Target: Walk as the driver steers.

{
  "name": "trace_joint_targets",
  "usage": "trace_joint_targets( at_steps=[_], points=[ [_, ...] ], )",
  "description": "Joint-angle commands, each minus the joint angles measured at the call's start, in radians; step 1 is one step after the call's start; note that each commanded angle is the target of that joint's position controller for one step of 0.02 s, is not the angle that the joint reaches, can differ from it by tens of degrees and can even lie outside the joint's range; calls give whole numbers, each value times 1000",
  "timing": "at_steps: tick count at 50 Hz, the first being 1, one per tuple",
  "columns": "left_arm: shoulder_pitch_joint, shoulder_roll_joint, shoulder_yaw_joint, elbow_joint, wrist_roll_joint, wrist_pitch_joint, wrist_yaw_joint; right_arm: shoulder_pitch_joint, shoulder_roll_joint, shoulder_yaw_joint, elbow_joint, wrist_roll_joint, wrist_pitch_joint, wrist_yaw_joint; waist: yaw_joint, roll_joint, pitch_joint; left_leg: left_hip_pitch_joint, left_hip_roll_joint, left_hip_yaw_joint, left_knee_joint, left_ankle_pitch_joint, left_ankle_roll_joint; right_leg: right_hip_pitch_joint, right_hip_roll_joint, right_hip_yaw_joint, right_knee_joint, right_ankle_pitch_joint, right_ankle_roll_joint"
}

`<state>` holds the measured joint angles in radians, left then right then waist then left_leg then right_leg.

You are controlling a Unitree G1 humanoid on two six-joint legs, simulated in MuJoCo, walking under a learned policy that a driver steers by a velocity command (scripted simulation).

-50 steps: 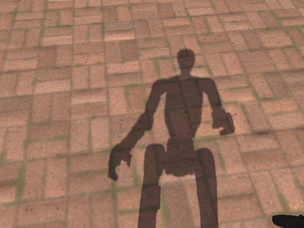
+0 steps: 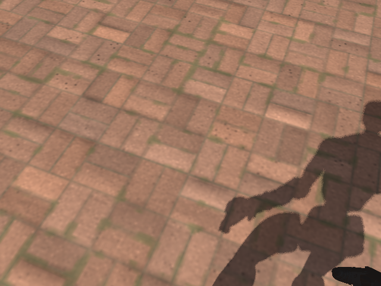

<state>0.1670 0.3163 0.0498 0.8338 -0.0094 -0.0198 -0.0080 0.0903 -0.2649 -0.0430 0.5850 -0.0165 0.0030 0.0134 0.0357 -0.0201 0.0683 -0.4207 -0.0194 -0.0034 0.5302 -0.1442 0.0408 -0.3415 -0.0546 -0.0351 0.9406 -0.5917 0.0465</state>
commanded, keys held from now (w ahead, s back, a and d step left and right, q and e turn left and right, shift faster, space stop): no key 0.40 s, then w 0.60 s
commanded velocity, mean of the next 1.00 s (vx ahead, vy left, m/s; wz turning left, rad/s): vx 0.21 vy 0.00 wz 0.04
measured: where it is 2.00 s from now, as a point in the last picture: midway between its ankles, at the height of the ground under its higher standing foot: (212, 182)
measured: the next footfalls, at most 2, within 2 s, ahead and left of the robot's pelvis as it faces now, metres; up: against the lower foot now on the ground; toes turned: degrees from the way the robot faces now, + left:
right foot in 0.22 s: +0.07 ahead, -0.15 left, +0.00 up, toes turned +0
right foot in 1.10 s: +0.50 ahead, -0.14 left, +0.00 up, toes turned -1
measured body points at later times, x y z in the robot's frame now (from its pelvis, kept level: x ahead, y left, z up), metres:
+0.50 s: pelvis +0.06 -0.03 +0.00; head +0.06 -0.03 +0.45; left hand +0.14 +0.23 -0.13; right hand +0.17 -0.29 -0.12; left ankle +0.08 +0.10 -0.73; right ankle +0.03 -0.15 -0.73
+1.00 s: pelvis +0.25 -0.02 +0.01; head +0.28 -0.01 +0.46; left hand +0.48 +0.21 -0.09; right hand +0.18 -0.28 -0.13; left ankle +0.10 +0.09 -0.73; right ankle +0.43 -0.15 -0.70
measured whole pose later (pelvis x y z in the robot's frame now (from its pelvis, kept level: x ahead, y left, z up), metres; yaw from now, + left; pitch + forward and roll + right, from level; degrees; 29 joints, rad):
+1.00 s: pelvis +0.25 -0.02 +0.01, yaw +0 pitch +2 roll +1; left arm -0.03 0.26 0.03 0.82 -0.02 -0.07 -0.04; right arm 0.45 -0.22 -0.05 0.99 0.01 -0.07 -0.01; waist -0.09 -0.04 0.03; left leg 0.13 -0.03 0.03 0.16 -0.31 0.03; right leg -0.61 -0.06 -0.02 0.57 0.01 -0.02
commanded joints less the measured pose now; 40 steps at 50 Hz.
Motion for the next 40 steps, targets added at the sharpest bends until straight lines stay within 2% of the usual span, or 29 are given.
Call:
trace_joint_targets(
  at_steps=[1, 2, 3, 5, 8, 10, 11, 12, 13, 14, 15, 17, 20, 21, 22, 24, 26, 27, 29, 30, 31, 32, 33, 34, 35, 36, 37, 38, 40],
  points=[
    [18, 107, 22, -45, 5, 23, 18, 34, -147, -39, -26, 8, -12, -2, -32, 119, -213, 293, 270, -273, -162, 387, 202, -158, -43, 78, 68, 15, 26],
    [42, 101, 22, -34, 6, 34, 23, 3, -159, -42, -20, 1, -9, -5, -8, 140, -193, 200, 242, -232, -184, 353, 194, -85, -29, 59, 42, 66, 37],
    [66, 87, 19, -21, 7, 39, 28, -16, -150, -41, -16, -5, -8, -8, 3, 150, -192, 160, 226, -208, -195, 321, 193, -39, -19, 49, 1, 98, 43],
    [73, 60, 11, -10, 9, 42, 33, -29, -126, -37, -1, -7, -8, -11, -4, 160, -198, 138, 210, -182, -199, 243, 189, 20, -13, 41, -102, 156, 41],
    [50, 46, 5, -9, 12, 40, 29, -30, -106, -28, 32, -4, -5, -17, -12, 158, -195, 123, 206, -192, -196, 61, 170, 101, -4, 32, -275, 283, 18],
    [67, 35, -1, 3, 33, 35, 19, -14, -72, -15, 61, 5, -3, -15, 8, 130, -172, 68, 157, -170, -186, -164, 96, 211, 7, 22, -464, 440, -15],
    [57, 71, 2, -7, 46, 33, 17, 23, -53, -9, 83, -3, -5, -14, -13, 74, -138, 34, 113, -146, -153, -263, 38, 225, -57, 100, -512, 487, -47],
    [10, 139, 14, -15, 36, 33, 22, 68, -57, -13, 87, -9, -6, -11, -75, -53, -89, 50, 48, -85, -132, -276, -8, 126, -108, 137, -528, 366, -92],
    [-21, 97, 8, -9, 34, 29, 19, 35, -54, -12, 91, -12, -4, -15, -65, -115, -68, 175, 24, -44, -96, -184, -36, -27, -94, 150, -587, 129, -109],
    [-42, 63, -4, -13, 41, 20, 17, 6, -74, -19, 94, -7, -2, -21, -57, -110, -42, 229, 28, -48, -71, -122, -36, -80, -74, 142, -618, 68, -88],
    [-46, 56, -8, -6, 43, 10, 17, 7, -75, -23, 102, -4, 1, -28, -58, -108, -43, 252, 36, -51, -63, -89, -27, -86, -63, 130, -620, 98, -67],
    [-23, 53, -12, 10, 30, -9, 18, 29, -80, -26, 126, -6, 6, -35, -50, -82, -44, 241, 46, -68, -74, -37, -16, -33, -47, 108, -591, 201, -49],
    [21, 56, -14, 37, 22, -14, 24, 40, -68, -28, 161, 1, -1, -35, -31, -25, -69, 235, 50, -68, -76, 38, -18, 36, -34, 91, -555, 307, -53],
    [44, 55, -14, 50, 20, -11, 27, 55, -62, -27, 179, 3, -2, -35, -25, -22, -92, 238, 34, -47, -66, -30, -20, 56, -27, 85, -562, 240, -62],
    [55, 69, -9, 58, 15, -6, 29, 60, -62, -30, 191, 9, -1, -37, -19, -35, -81, 212, 7, -16, -35, -142, -21, 57, -27, 97, -575, 134, -81],
    [79, 110, 6, 59, 4, 3, 34, 54, -64, -36, 199, 18, -9, -36, -2, -93, -18, 74, -35, 42, 67, -305, -21, 73, -101, 215, -648, -103, -153],
    [111, 145, 21, 67, -9, -5, 39, 17, -51, -35, 185, 33, -37, -29, 15, -147, 62, -54, -2, 49, 169, -270, -4, 108, -246, 408, -739, -193, -243],
    [112, 144, 24, 69, -12, -13, 41, 10, -48, -35, 184, 38, -52, -23, 12, -150, 84, -85, 27, 27, 183, -265, 11, 121, -278, 443, -749, -143, -265],
    [76, 125, 25, 63, -18, -25, 36, 48, -46, -37, 206, 45, -77, -9, -23, -140, 72, -24, 42, 29, 76, -272, 41, 140, -259, 382, -717, -5, -250],
    [30, 118, 25, 54, -24, -24, 32, 120, -51, -42, 243, 47, -84, -5, -67, -123, 48, 137, 24, 49, -41, -193, 50, 75, -211, 304, -685, 68, -218],
    [3, 97, 22, 46, -22, -24, 28, 213, -76, -57, 292, 42, -84, -5, -104, -96, 5, 314, 8, 39, -69, -104, 46, -2, -151, 226, -608, 170, -183],
    [-38, 46, 7, 22, -17, -32, 25, 317, -142, -79, 321, 36, -86, -11, -143, 44, -31, 440, 120, -158, -163, -182, 92, -109, -50, 89, -378, 297, -118],
    [-51, 14, -2, -19, -7, -51, 28, 416, -243, -104, 339, 37, -88, -6, -164, 302, -81, 609, 310, -533, -295, -223, 215, -306, 81, -18, -58, 214, -52],
    [-60, 57, 9, -24, -15, -67, 28, 410, -178, -79, 333, 26, -99, -3, -156, 253, -85, 638, 386, -664, -326, -181, 276, -429, 73, 85, 147, 31, -54],
    [-33, 69, 15, -13, -34, -78, 17, 357, -128, -61, 321, 22, -109, -4, -118, 175, -50, 633, 370, -567, -302, -127, 255, -486, 22, 126, 232, 78, -81],
    [-25, 59, 13, -2, -39, -86, 9, 324, -113, -55, 310, 20, -113, -4, -100, 132, -52, 626, 334, -475, -306, -115, 221, -506, -14, 122, 238, 164, -104],
    [-48, 59, 16, -3, -32, -89, 3, 301, -103, -48, 308, 23, -112, -2, -93, 92, -22, 605, 315, -403, -325, -51, 196, -526, -41, 108, 202, 239, -112],
    [-67, 59, 21, -4, -22, -88, -4, 294, -76, -36, 310, 21, -107, -2, -86, 88, -17, 576, 286, -325, -340, 50, 168, -497, -62, 98, 155, 300, -112],
    [-72, 21, 14, -5, -14, -78, -21, 316, -74, -30, 321, 21, -95, -7, -78, 107, -23, 536, 248, -226, -359, 183, 157, -446, -63, 59, 73, 364, -88]
  ],
)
